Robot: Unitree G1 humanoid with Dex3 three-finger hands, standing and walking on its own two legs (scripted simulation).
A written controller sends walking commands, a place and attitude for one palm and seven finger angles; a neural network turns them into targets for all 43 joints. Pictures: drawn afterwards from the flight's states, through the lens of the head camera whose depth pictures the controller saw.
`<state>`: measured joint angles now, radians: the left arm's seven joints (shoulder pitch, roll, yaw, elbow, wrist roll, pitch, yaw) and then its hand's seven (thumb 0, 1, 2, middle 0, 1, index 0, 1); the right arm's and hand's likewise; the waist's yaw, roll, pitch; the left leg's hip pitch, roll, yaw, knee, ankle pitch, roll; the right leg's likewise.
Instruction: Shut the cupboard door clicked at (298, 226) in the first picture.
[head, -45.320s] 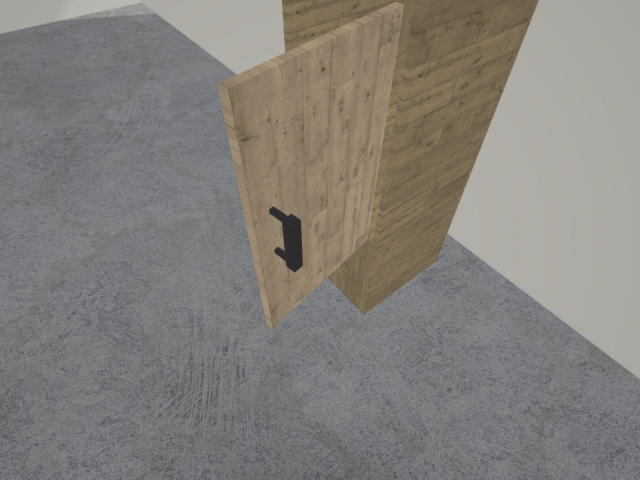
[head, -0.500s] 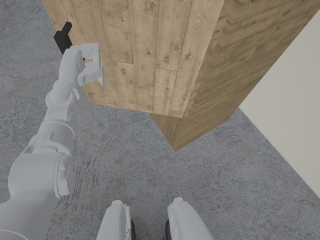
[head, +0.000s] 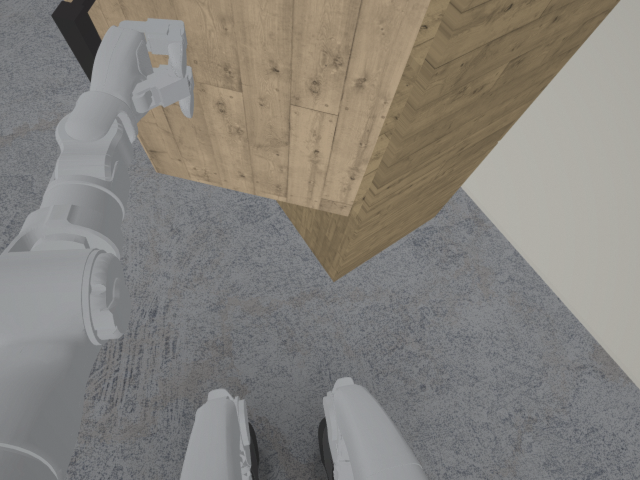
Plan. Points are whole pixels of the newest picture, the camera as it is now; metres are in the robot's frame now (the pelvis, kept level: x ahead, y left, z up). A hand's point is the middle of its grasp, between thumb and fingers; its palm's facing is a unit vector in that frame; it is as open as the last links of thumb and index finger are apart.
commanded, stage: push the door shut along its arc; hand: left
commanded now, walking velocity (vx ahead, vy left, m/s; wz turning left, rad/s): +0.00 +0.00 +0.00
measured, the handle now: (103, 50) +0.61 +0.17 +0.09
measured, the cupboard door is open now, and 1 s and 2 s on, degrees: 44 31 31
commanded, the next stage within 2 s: pull the fist back off the door in 0.42 s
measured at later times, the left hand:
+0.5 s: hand (204, 58) +0.58 +0.06 +0.10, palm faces -0.40 -0.92 -0.03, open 3.5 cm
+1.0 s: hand (217, 57) +0.58 +0.05 +0.09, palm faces +0.09 -1.00 -0.03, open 3.1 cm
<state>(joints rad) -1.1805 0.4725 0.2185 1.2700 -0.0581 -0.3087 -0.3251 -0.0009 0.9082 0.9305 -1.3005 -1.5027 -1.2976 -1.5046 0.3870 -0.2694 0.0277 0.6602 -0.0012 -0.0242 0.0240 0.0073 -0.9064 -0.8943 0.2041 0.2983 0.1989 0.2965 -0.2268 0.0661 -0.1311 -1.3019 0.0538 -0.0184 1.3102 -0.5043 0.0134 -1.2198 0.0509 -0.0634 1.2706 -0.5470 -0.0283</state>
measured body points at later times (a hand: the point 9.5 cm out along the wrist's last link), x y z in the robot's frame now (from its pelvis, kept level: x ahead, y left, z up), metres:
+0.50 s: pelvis +0.00 +0.00 -0.01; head +0.19 +0.02 +0.39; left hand +0.60 +0.12 +0.10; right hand -0.04 -0.26 -0.11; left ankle +0.05 +0.11 -0.61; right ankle +0.02 -0.11 -0.61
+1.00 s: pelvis +0.02 -0.01 +0.02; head +0.18 -0.01 +0.44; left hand +0.57 +0.10 +0.10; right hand -0.04 -0.24 -0.10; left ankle +0.05 +0.11 -0.61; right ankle +0.02 -0.11 -0.61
